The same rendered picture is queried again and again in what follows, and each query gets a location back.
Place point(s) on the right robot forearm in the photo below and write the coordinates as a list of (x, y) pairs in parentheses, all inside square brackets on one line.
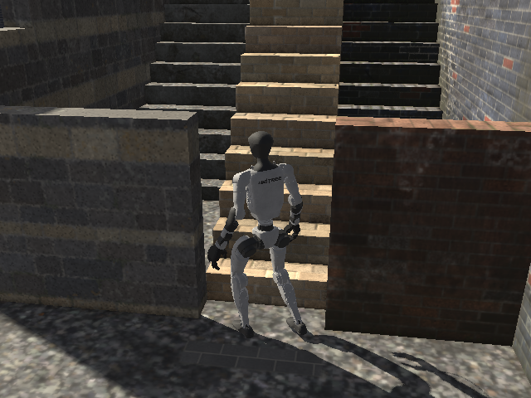
[(295, 213)]

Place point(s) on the left robot hand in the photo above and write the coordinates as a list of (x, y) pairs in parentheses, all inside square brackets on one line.
[(214, 255)]

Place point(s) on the robot right upper arm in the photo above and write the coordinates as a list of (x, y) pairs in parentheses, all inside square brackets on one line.
[(291, 184)]

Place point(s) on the humanoid robot head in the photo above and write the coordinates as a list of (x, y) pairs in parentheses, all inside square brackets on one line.
[(260, 145)]

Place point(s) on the left robot forearm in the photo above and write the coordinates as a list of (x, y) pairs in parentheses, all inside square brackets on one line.
[(228, 230)]

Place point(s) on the robot left shin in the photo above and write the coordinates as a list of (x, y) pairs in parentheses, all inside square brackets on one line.
[(241, 298)]

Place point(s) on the robot left upper arm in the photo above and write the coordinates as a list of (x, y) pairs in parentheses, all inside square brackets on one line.
[(240, 181)]

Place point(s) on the right robot hand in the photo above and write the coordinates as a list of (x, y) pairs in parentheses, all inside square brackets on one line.
[(296, 230)]

